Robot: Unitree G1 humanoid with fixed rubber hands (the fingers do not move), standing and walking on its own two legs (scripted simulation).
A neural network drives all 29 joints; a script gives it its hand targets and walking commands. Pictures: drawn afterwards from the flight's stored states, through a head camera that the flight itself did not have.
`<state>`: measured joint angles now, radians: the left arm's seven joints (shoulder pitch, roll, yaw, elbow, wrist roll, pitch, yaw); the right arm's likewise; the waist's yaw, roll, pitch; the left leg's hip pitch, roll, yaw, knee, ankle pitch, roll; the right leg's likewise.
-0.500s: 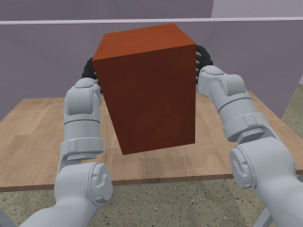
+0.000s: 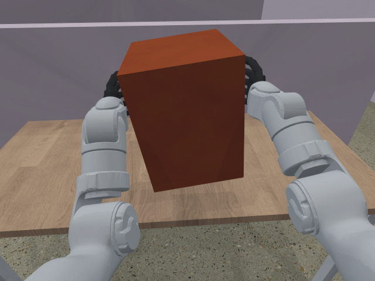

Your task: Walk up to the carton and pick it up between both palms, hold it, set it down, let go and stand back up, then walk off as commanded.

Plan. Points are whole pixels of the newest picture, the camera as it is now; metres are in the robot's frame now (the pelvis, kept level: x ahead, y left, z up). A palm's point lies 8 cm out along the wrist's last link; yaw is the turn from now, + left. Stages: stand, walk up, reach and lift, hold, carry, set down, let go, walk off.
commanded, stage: hold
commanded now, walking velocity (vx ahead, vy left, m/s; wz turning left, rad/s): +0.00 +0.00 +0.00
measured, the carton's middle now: (186, 108) +0.40 +0.00 +0.25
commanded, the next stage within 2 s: none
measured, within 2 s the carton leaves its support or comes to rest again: neither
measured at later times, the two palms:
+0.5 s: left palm (112, 105) +0.37 +0.15 +0.27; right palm (254, 90) +0.37 -0.13 +0.29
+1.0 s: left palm (110, 105) +0.37 +0.15 +0.27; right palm (252, 89) +0.37 -0.13 +0.29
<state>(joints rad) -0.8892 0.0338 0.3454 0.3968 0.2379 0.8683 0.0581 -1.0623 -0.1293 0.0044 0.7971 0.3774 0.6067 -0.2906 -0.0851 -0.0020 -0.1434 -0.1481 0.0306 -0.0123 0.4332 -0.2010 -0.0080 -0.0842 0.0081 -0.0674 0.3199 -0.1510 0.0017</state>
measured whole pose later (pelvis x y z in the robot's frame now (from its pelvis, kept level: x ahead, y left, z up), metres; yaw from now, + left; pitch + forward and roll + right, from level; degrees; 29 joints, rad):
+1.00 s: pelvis +0.00 +0.00 +0.00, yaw +0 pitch -5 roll -2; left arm -0.92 0.04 0.36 0.44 0.24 0.86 0.05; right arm -1.10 -0.12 -0.01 0.85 0.36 0.60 -0.29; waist -0.07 -0.01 -0.15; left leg -0.16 0.03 -0.01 0.43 -0.20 -0.01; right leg -0.10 0.01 -0.07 0.33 -0.15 0.00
